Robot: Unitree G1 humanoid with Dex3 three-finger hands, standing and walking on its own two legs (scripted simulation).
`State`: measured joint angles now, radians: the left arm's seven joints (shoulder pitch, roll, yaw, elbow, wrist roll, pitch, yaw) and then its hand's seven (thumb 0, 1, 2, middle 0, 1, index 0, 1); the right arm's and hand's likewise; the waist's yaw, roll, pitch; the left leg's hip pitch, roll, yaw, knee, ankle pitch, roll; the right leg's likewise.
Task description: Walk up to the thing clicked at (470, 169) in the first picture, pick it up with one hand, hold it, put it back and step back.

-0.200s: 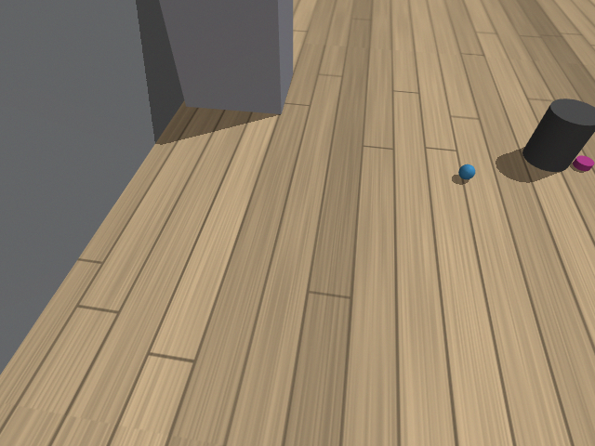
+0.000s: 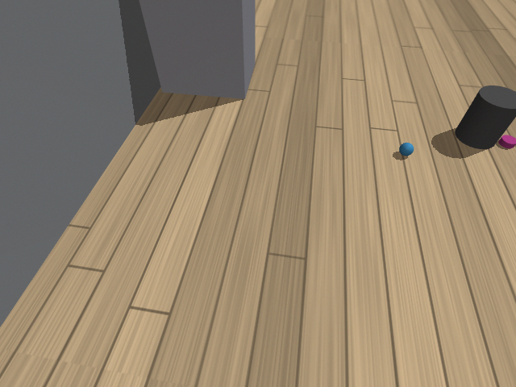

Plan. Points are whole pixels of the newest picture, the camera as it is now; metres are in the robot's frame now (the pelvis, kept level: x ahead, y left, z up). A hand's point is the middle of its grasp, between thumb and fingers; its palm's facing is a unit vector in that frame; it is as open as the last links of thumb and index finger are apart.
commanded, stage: stand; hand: left
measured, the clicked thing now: (406, 149) +1.43 -0.84 -0.74
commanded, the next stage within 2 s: walk up in 0.92 s
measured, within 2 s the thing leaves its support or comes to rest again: neither
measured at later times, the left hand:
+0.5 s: hand out of the picture +0.09 +0.25 -0.16, palm faces -0.02 -0.94 -0.34, open 7.4 cm
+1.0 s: hand out of the picture +0.09 +0.26 -0.16, palm faces -0.07 -0.94 -0.32, open 7.4 cm
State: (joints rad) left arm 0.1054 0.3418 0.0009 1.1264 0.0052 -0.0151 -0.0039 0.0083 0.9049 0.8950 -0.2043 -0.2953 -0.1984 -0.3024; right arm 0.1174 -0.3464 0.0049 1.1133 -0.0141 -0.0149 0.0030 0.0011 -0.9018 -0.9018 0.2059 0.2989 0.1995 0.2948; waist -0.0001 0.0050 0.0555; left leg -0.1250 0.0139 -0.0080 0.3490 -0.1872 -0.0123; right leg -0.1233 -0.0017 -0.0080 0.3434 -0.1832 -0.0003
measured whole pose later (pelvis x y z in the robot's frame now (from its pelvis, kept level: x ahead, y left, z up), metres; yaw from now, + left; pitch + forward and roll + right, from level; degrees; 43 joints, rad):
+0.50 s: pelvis +0.01 +0.00 +0.00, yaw +0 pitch -2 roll +0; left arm 0.10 0.34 0.00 1.12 0.00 -0.01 0.00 0.01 0.90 0.89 -0.20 -0.30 -0.20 -0.30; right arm 0.11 -0.35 0.01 1.11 -0.01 -0.01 0.00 0.00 -0.90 -0.90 0.21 0.30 0.20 0.29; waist 0.00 0.00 0.06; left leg -0.11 0.01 -0.01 0.34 -0.19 -0.01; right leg -0.11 0.00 -0.01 0.33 -0.19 0.00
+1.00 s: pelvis +0.01 +0.00 +0.00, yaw -4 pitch -1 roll +1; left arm 0.17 0.37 0.06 1.05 0.04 0.03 -0.07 0.01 0.90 0.89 -0.20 -0.30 -0.20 -0.30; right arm 0.13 -0.35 -0.05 1.04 -0.03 -0.05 0.01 0.00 -0.90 -0.90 0.21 0.30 0.20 0.30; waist 0.02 -0.01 0.03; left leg -0.13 0.02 0.07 0.38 -0.24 0.00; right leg -0.26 -0.01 0.03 0.61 -0.35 -0.01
